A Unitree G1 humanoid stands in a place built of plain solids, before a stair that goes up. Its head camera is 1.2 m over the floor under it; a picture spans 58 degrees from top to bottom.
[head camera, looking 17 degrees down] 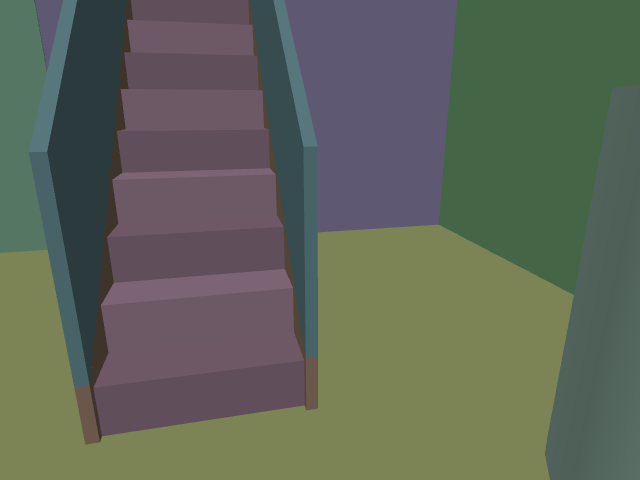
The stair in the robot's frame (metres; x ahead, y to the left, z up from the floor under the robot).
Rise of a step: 0.22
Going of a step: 0.24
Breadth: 0.79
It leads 13 degrees to the left of straight ahead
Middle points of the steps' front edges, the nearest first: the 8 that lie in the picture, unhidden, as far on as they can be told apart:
1.45 0.45 0.22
1.69 0.50 0.44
1.93 0.56 0.65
2.17 0.61 0.87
2.40 0.67 1.08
2.64 0.73 1.30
2.88 0.78 1.52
3.12 0.84 1.73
